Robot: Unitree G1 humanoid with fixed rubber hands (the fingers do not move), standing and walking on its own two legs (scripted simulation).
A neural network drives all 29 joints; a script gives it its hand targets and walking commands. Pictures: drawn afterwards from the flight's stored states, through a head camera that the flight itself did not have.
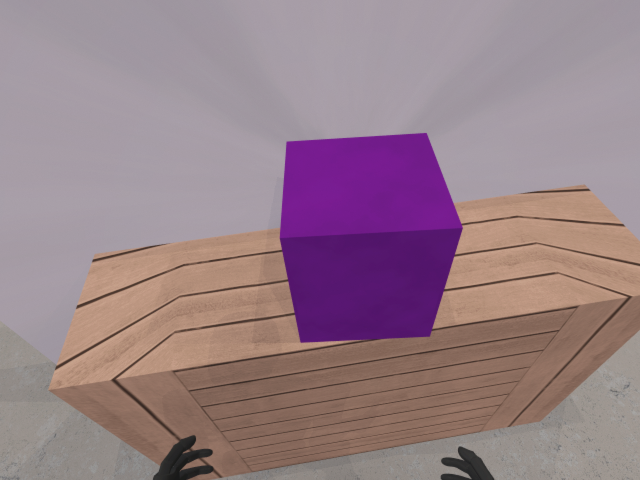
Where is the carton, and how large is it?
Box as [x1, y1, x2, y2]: [280, 133, 462, 342]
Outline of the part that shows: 426,133 286,142 280,241 301,342 429,336 462,227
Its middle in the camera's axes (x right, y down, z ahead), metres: +0.06 +0.00 +0.60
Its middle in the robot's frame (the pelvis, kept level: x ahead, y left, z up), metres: +0.47 -0.03 +0.03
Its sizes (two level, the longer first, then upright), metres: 0.210 0.200 0.250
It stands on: a pedestal, 0.68 m high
